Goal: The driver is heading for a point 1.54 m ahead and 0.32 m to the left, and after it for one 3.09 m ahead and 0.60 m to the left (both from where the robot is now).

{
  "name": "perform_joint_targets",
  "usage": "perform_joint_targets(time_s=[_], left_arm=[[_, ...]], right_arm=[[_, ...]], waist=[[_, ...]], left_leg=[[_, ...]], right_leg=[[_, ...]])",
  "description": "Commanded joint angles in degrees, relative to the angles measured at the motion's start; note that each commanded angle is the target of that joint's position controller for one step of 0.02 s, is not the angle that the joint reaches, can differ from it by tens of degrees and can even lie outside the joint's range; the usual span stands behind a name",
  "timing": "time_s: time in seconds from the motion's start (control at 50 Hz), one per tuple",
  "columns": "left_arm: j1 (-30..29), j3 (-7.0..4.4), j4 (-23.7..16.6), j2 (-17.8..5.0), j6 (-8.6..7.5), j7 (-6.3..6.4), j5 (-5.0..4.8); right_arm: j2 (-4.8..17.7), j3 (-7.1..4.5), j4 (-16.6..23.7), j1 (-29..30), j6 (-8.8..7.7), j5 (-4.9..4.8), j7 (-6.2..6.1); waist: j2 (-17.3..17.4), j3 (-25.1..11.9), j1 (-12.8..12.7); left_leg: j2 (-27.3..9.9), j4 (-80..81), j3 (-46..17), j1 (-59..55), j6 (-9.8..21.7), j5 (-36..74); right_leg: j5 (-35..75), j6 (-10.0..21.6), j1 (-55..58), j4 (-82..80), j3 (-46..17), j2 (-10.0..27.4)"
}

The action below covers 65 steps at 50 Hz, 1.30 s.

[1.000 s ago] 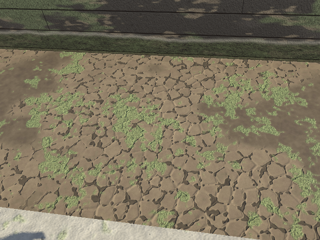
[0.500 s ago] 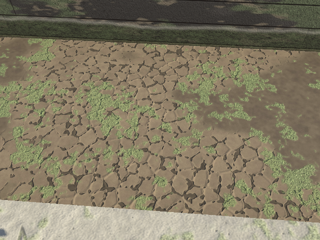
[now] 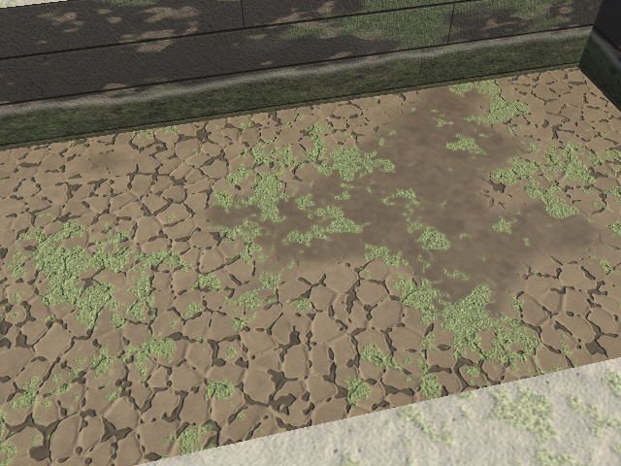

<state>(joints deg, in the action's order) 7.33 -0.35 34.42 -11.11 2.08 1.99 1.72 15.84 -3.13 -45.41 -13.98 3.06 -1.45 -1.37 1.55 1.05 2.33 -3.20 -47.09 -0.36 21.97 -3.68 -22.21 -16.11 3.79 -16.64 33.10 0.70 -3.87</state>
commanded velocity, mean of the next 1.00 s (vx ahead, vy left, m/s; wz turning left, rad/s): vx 0.07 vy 0.00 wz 0.15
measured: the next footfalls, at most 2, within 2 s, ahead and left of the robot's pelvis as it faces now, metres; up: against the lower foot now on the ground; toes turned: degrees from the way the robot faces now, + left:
left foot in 0.06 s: +0.03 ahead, +0.12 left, +0.00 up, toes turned +5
right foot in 0.44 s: +0.10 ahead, -0.10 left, +0.00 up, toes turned +31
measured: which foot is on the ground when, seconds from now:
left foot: up 0.00-0.04, down 0.06-0.44, up 0.46-0.82, down 0.84-1.00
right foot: down 0.00-0.08, up 0.10-0.42, down 0.44-0.84, up 0.86-1.00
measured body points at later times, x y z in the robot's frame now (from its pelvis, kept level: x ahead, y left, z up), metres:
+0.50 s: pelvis +0.00 -0.03 +0.01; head +0.04 -0.03 +0.45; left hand +0.04 +0.29 -0.08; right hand +0.28 -0.23 -0.08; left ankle -0.04 +0.11 -0.69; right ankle +0.06 -0.12 -0.73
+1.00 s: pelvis +0.00 +0.00 +0.02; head +0.00 +0.03 +0.47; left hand +0.08 +0.31 -0.09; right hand +0.16 -0.26 -0.07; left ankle -0.07 +0.08 -0.73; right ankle +0.06 -0.15 -0.65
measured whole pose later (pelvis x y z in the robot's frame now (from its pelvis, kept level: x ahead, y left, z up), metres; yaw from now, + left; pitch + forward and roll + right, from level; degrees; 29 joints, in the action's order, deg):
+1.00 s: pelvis +0.00 +0.00 +0.02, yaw +8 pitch +1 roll -1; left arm 14.9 -6.0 36.6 -18.9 2.1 1.9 -2.4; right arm 15.4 -3.5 -39.8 -14.5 -3.0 0.5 -1.7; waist -2.1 -0.2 0.7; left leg 1.2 -22.8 -0.2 6.9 2.4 -17.1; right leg -13.9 -0.8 -34.4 60.5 -7.9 -3.3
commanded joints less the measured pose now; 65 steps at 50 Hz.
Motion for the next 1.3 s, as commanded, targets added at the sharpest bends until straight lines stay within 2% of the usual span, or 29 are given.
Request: perform_joint_targets(time_s=[0.02, 0.06, 0.08, 0.1, 0.12, 0.14, 0.18, 0.24, 0.3, 0.36, 0.42, 0.44, 0.46, 0.48, 0.5, 0.52, 0.58, 0.66, 0.8, 0.82, 0.84, 0.86, 0.88, 0.92, 0.96, 1.0, 1.14, 1.22, 1.3], left_arm=[[1.61, -4.50, -1.46, -11.75, -0.13, 0.93, -1.56], [0.24, -4.70, -0.97, -11.05, -0.19, 1.32, -2.54], [0.50, -4.76, -1.51, -9.47, -0.42, 1.59, -2.22], [-2.85, -4.76, -3.94, -8.29, -0.82, 1.68, -1.58], [-8.41, -4.44, -5.52, -7.62, -1.48, 1.77, -1.49], [-7.78, -4.86, -4.80, -7.94, -1.72, 1.47, -2.12], [-5.65, -5.25, -2.87, -8.08, -1.02, 1.12, -1.48], [-7.07, -4.63, -2.63, -5.37, -0.93, 0.34, -1.88], [-7.01, -4.21, -2.35, -4.15, -1.34, 0.03, -2.10], [-3.91, -5.04, -1.05, -6.69, -2.24, -0.71, -2.84], [1.90, -6.37, 1.34, -9.13, -3.12, -1.22, -2.81], [4.35, -7.30, 1.95, -12.44, -3.00, -1.06, -1.75], [2.62, -7.77, 1.57, -17.26, -2.52, -1.53, 0.06], [-0.99, -7.07, -0.51, -14.97, -3.10, -1.99, 1.20], [-4.27, -5.80, -1.73, -11.36, -3.29, -1.96, 0.74], [-5.42, -4.96, -1.50, -9.32, -3.23, -2.00, -0.19], [-4.04, -2.27, 0.95, -4.91, -3.20, -1.84, -1.51], [4.24, -6.07, 1.19, -15.03, -1.00, -0.59, -2.90], [2.02, -6.81, -1.66, -14.14, 1.27, 1.18, -4.41], [0.66, -6.73, -2.35, -13.95, 1.37, 1.22, -5.12], [0.28, -6.24, -3.07, -12.28, 1.60, 1.38, -5.18], [4.08, -5.28, -2.58, -7.93, 1.68, 0.97, -4.53], [1.96, -6.07, -4.98, -9.82, 0.57, 1.12, -5.08], [3.69, -7.02, -3.45, -13.35, -0.41, 0.55, -4.30], [6.29, -6.66, -1.62, -11.59, -0.82, -0.01, -3.88], [4.42, -5.59, -2.62, -9.75, -1.72, -0.86, -4.21], [1.32, -3.95, -5.58, -8.84, -2.33, -2.19, -4.38], [-3.52, -1.47, -7.11, -5.03, -3.29, -2.75, -3.96], [-10.84, 0.00, -9.47, -4.16, -5.47, -6.27, -3.52]], right_arm=[[6.77, -1.48, 6.39, 4.49, -1.53, -0.50, 0.19], [5.56, -1.37, 5.66, -0.34, -1.87, 0.16, 0.74], [9.30, -2.45, 5.67, -2.84, -2.12, 0.79, 0.60], [14.42, -3.82, 6.27, -3.06, -2.20, 0.72, 0.10], [13.78, -3.52, 6.87, -6.25, -2.78, 2.50, 0.11], [12.71, -3.31, 7.48, -5.45, -3.34, 3.26, -0.12], [10.62, -3.19, 9.76, -0.64, -2.97, 0.96, -0.95], [8.11, -2.70, 11.44, 0.02, -0.42, -0.28, -2.35], [9.61, -3.77, 12.12, -0.42, -0.38, -0.30, -2.46], [10.89, -4.35, 13.72, 1.52, -0.16, -0.34, -1.91], [10.34, -4.18, 15.20, 5.47, 0.06, -1.67, -1.69], [7.67, -3.46, 15.19, 2.70, 0.24, -0.70, -1.63], [4.63, -2.85, 15.92, -0.56, -0.12, -0.58, -1.61], [9.44, -4.20, 14.43, -2.89, -1.16, 0.57, -1.72], [12.12, -5.06, 12.21, -1.74, -1.26, 0.34, -1.80], [11.40, -4.82, 10.26, -0.78, -0.78, 0.49, -2.21], [3.08, -1.64, 8.84, -0.53, -0.16, 1.71, -1.87], [3.86, -1.10, 12.12, 9.85, -1.33, 0.73, -2.03], [4.86, -2.10, 8.99, 4.87, -4.20, -0.65, -0.31], [5.02, -2.43, 7.76, 1.01, -4.77, -0.53, 0.08], [6.17, -2.94, 6.22, -2.76, -4.82, -0.26, 0.05], [9.11, -3.31, 6.94, -3.14, -4.50, 0.74, -0.27], [11.62, -3.69, 8.23, -0.31, -5.13, 3.85, 0.76], [7.07, -2.36, 10.25, 6.19, -6.78, 2.61, 0.25], [5.34, -1.56, 10.47, 5.03, -7.35, 1.42, -0.70], [4.34, -1.09, 10.27, 1.63, -7.63, 2.30, -0.75], [7.54, -1.12, 8.08, -3.92, -8.01, 3.18, 0.31], [7.96, -0.64, 5.74, -8.95, -7.33, 1.87, 0.86], [8.77, -0.21, 3.58, -13.22, -6.03, -0.68, 0.75]], waist=[[-8.18, 0.14, -3.85], [-6.45, -1.39, -1.33], [2.11, -1.86, -1.97], [15.90, 0.79, -2.61], [17.14, -0.36, 1.71], [11.71, -1.10, 0.35], [3.32, -2.06, -1.92], [4.26, -4.87, -2.13], [6.62, -6.36, -1.70], [9.98, -7.08, -1.89], [9.52, -7.21, -4.39], [2.09, -10.27, -3.38], [-18.78, -8.19, 0.53], [-17.13, -6.26, 1.25], [-10.08, -3.75, 1.58], [-5.81, -2.01, 1.37], [-7.84, -1.86, 1.85], [-12.97, -1.82, -4.54], [-12.01, -7.18, -2.34], [-10.63, -9.50, -0.20], [-6.77, -10.36, 1.19], [6.48, -9.45, -0.01], [12.88, -1.49, -0.26], [8.59, 3.47, -2.48], [8.02, 1.43, -2.10], [6.25, 3.52, -0.04], [3.24, 6.57, 1.27], [0.14, 9.57, 1.87], [0.67, 10.58, 2.46]], left_leg=[[0.21, 3.94, 2.03, 2.58, 2.18, -0.55], [0.97, 13.66, 1.70, -2.56, 4.88, 10.43], [-3.70, 18.76, -8.87, -6.39, 8.46, 26.36], [-11.81, 25.76, -27.52, -7.75, 17.57, 33.48], [-16.72, 31.46, -37.84, -13.50, 24.54, 32.06], [-15.93, 30.11, -35.05, -15.39, 23.84, 28.82], [-11.33, 25.78, -27.24, -17.43, 18.88, 28.93], [-5.71, 23.82, -22.00, -16.64, 16.92, 31.20], [-3.29, 22.46, -22.77, -14.92, 15.68, 28.91], [-3.80, 23.03, -29.15, -11.86, 15.38, 25.68], [-0.75, 20.37, -31.72, -7.59, 11.66, 14.69], [3.56, 12.07, -27.15, -1.23, 8.79, 0.78], [14.75, -0.77, -15.50, 10.41, 5.18, -17.33], [11.16, -16.69, -15.30, 11.30, 2.26, -18.20], [10.21, -23.33, -14.74, 10.73, 1.64, -13.75], [10.25, -24.60, -14.37, 9.55, 0.97, -9.92], [7.80, -18.39, -11.55, 3.10, -1.21, -3.39], [7.32, 1.18, -4.20, 3.41, -2.61, -6.41], [7.52, 18.45, -7.37, -4.32, 1.26, 1.19], [6.62, 26.11, -6.25, -11.29, 2.73, 6.77], [1.20, 30.33, -8.71, -23.35, 5.07, 10.58], [-10.82, 31.46, -22.37, -32.09, 9.47, -3.44], [-18.20, 35.81, -33.93, -21.67, 13.29, -13.11], [-14.71, 36.12, -26.15, -20.14, 10.27, -11.84], [-11.72, 34.78, -17.92, -23.55, 7.77, -3.38], [-9.61, 34.26, -11.84, -22.63, 7.72, 2.09], [-11.30, 33.04, -3.42, -22.79, 10.34, 13.21], [-13.23, 32.33, -3.69, -22.70, 15.32, 20.13], [-14.69, 32.62, -3.87, -22.34, 16.92, 30.31]], right_leg=[[6.78, 11.09, 3.52, -10.30, -15.44, 19.36], [11.25, 7.40, 3.27, -4.63, -10.66, 16.41], [6.01, 2.56, -1.01, 5.94, -4.41, 10.34], [-6.39, -3.59, -11.35, 18.84, 3.33, -1.32], [-23.22, -4.44, -21.46, 30.44, -3.24, -3.97], [-22.15, -4.13, -23.35, 37.63, -7.33, -1.87], [-13.80, -4.67, -24.78, 39.44, -8.32, 0.37], [-6.30, -6.72, -19.52, 30.25, -6.38, -0.23], [-4.87, -8.21, -12.87, 15.33, -5.44, -1.79], [-4.35, -7.90, -5.75, 5.78, -6.48, -2.10], [6.54, -5.83, 4.54, -11.50, -5.77, -0.08], [9.06, -2.50, 13.58, -13.63, -14.13, 9.82], [18.23, 6.77, 14.80, -16.37, -32.56, 22.60], [18.42, 12.46, 8.95, -17.89, -39.68, 27.32], [16.43, 12.23, 5.33, -16.56, -32.85, 23.89], [14.49, 9.75, 3.37, -14.86, -25.84, 18.84], [14.99, 7.95, 1.43, -14.33, -18.87, 11.78], [20.28, 8.97, 10.83, -11.97, -24.21, 10.85], [19.57, 7.08, 13.85, -12.44, -36.10, 12.30], [5.86, 5.12, 9.94, -12.54, -34.24, 10.06], [-12.28, 1.87, -2.05, -9.29, -30.65, 6.40], [-21.22, -1.51, -17.81, 6.14, -18.58, -1.92], [-15.51, -2.10, -27.81, 15.37, -15.54, -2.89], [-4.02, -3.23, -31.55, 23.08, -14.29, 1.70], [3.13, -5.01, -33.61, 31.15, -11.58, 3.50], [7.20, -5.25, -36.33, 35.49, -8.41, 5.45], [17.66, -6.17, -41.79, 34.11, -9.22, 9.19], [14.38, -4.05, -40.83, 25.37, -8.44, 7.03], [9.92, -2.36, -31.45, 11.61, -0.56, 8.56]])
Keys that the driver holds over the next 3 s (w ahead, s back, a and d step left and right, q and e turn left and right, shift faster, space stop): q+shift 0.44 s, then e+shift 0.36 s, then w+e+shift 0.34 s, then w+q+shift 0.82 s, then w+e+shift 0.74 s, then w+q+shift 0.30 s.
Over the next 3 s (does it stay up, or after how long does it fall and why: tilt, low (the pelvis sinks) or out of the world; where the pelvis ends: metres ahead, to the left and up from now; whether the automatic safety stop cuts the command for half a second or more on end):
stays up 0.41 -0.05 0.01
